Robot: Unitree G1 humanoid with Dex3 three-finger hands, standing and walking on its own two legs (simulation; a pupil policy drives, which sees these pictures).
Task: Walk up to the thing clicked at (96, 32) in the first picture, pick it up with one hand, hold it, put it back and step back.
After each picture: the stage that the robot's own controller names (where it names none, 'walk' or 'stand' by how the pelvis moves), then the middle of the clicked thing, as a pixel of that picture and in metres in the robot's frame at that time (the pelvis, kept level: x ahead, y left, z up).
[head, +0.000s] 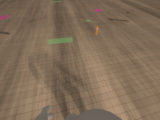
stand; (96, 30) +2.24 -0.14 -0.66
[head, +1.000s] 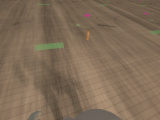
walk; (87, 35) +2.12 +0.04 -0.65
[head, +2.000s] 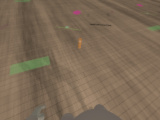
walk; (79, 43) +1.51 +0.18 -0.65
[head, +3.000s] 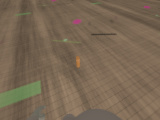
walk; (78, 62) +1.01 +0.22 -0.63
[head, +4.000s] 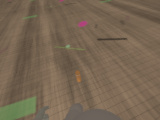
walk; (78, 76) +0.68 +0.24 -0.64
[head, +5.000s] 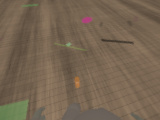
walk; (77, 82) +0.51 +0.18 -0.62
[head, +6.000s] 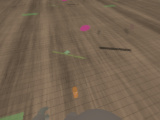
stand; (75, 92) +0.43 +0.18 -0.65
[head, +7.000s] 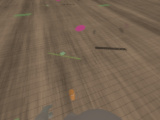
stand; (72, 95) +0.39 +0.21 -0.65
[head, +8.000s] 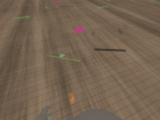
stand; (71, 98) +0.36 +0.22 -0.65
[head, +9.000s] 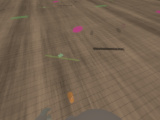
stand; (70, 97) +0.36 +0.23 -0.66
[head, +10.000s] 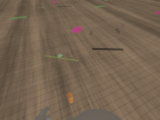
stand; (70, 98) +0.36 +0.23 -0.66
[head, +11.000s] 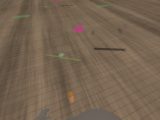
stand; (71, 97) +0.37 +0.22 -0.66
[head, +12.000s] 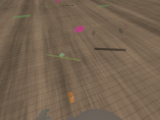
stand; (71, 97) +0.36 +0.22 -0.66
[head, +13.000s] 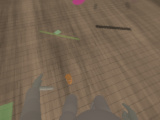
go down; (69, 79) +0.41 +0.20 -0.54
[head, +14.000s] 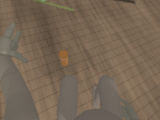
go down; (64, 59) +0.49 +0.20 -0.28
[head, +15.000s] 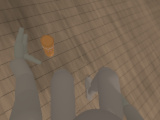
close in; (48, 47) +0.48 +0.22 -0.19
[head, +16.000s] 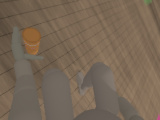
close; (32, 44) +0.47 +0.24 -0.17
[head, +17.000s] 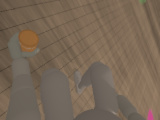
lift; (28, 45) +0.45 +0.25 -0.18
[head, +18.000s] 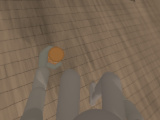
lift; (54, 58) +0.37 +0.25 -0.07
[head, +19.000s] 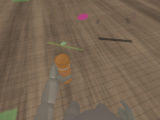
lift; (64, 71) +0.32 +0.17 +0.07
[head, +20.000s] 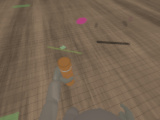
hold; (67, 73) +0.32 +0.16 +0.04
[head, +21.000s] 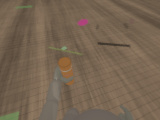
hold; (67, 73) +0.32 +0.17 +0.04
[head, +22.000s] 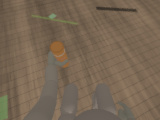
crouch; (61, 56) +0.43 +0.18 -0.03
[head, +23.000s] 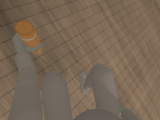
lower; (31, 41) +0.50 +0.24 -0.15
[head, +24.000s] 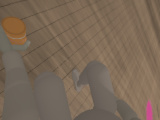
lower; (17, 38) +0.49 +0.26 -0.18
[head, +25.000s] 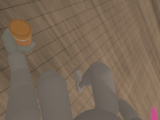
lower; (23, 39) +0.48 +0.26 -0.18
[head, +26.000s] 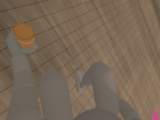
lower; (26, 41) +0.47 +0.25 -0.18
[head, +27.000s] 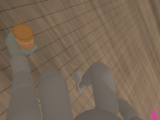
rest; (26, 42) +0.47 +0.25 -0.18
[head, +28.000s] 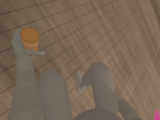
withdraw; (30, 43) +0.47 +0.23 -0.19
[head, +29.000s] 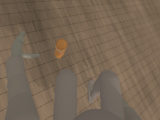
stand; (60, 50) +0.47 +0.20 -0.21
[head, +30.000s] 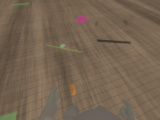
stand; (72, 90) +0.40 +0.17 -0.57
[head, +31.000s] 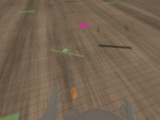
stand; (74, 93) +0.40 +0.18 -0.60
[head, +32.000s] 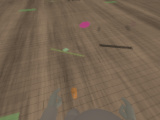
stand; (74, 93) +0.39 +0.17 -0.60
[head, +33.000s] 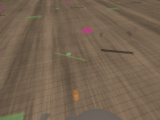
walk; (76, 95) +0.41 +0.18 -0.65
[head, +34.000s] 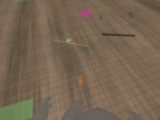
walk; (81, 80) +0.49 +0.12 -0.64
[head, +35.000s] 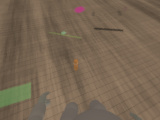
walk; (75, 65) +0.74 +0.18 -0.64
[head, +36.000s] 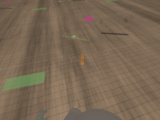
stand; (82, 59) +1.04 +0.21 -0.64
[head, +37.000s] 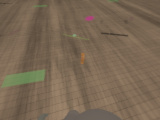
stand; (82, 58) +1.06 +0.16 -0.65
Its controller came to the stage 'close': yes
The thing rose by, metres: 0.69
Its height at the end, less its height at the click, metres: +0.00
